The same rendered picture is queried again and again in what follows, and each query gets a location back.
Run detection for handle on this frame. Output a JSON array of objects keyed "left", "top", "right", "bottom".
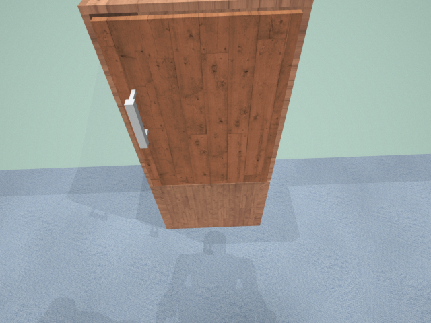
[{"left": 124, "top": 89, "right": 149, "bottom": 148}]

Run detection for cupboard door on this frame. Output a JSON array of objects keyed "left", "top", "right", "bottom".
[{"left": 90, "top": 9, "right": 303, "bottom": 186}]

